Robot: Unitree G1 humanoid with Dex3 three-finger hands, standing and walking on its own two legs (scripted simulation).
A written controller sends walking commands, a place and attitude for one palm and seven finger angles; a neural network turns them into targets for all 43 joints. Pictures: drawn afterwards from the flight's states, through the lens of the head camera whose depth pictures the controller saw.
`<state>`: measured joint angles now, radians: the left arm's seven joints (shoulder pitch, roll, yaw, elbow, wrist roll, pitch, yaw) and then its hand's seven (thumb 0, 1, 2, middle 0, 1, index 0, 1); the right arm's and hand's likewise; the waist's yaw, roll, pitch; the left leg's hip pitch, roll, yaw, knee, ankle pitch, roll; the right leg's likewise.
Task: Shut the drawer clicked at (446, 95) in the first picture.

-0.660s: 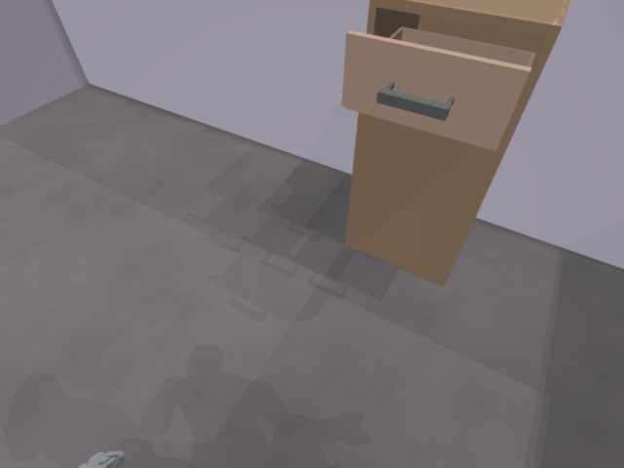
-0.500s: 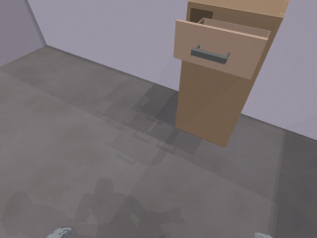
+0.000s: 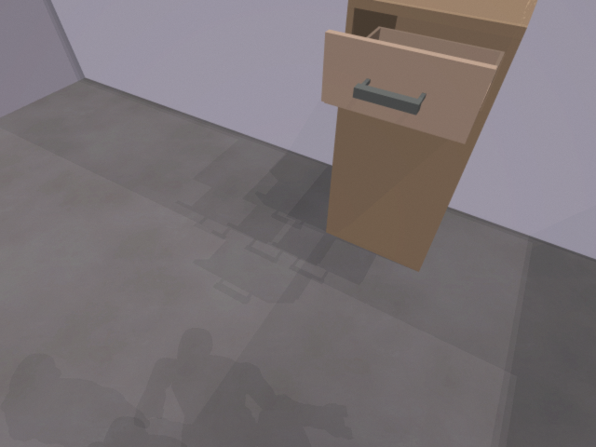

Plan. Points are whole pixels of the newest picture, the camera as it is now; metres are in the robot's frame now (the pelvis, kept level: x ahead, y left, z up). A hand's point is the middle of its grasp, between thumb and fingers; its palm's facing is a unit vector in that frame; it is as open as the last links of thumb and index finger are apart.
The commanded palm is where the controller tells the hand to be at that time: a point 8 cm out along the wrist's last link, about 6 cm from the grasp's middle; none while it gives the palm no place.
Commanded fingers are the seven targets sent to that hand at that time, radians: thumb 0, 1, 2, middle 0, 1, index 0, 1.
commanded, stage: stand and wait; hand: left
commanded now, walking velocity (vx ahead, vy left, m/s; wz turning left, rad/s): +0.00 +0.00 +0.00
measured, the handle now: (390, 94) +0.85 -0.17 +0.06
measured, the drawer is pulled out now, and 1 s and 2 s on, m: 0.18 0.18 0.18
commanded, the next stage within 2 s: look at it before walking up in 0.16 s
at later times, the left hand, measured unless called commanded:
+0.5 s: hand out of the picture +0.08 +0.24 -0.15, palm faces -0.03 -0.94 -0.33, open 7.4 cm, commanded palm none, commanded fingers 0.00 0.90 0.90 -0.20 -0.30 -0.20 -0.30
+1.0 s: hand out of the picture +0.08 +0.25 -0.15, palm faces -0.03 -0.94 -0.34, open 7.4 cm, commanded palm none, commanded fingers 0.00 0.90 0.90 -0.20 -0.30 -0.20 -0.30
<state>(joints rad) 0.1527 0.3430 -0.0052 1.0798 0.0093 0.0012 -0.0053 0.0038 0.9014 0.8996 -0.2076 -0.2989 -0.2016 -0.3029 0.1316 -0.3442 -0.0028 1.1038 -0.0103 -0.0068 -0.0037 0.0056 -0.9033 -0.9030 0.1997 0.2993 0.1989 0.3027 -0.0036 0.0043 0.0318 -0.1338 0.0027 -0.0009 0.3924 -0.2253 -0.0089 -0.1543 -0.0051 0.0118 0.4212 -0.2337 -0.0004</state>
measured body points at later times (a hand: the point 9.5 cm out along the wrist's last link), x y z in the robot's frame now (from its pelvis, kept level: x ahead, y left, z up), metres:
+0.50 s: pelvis +0.00 +0.00 +0.00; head +0.00 -0.01 +0.45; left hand +0.08 +0.29 -0.13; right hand +0.07 -0.30 -0.13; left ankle -0.01 +0.13 -0.74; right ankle +0.00 -0.12 -0.74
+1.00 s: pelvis +0.00 +0.00 +0.00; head +0.01 +0.00 +0.45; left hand +0.08 +0.30 -0.13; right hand +0.08 -0.29 -0.13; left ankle -0.01 +0.13 -0.74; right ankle +0.00 -0.12 -0.74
